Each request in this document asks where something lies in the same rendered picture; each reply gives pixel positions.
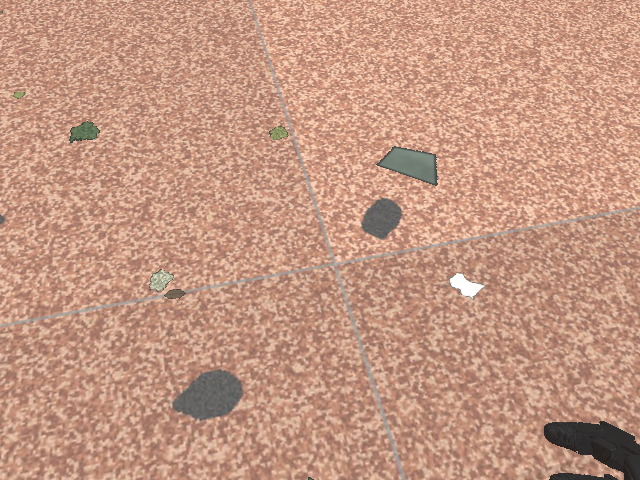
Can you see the robot right hand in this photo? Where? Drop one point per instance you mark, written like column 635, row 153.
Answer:
column 605, row 442

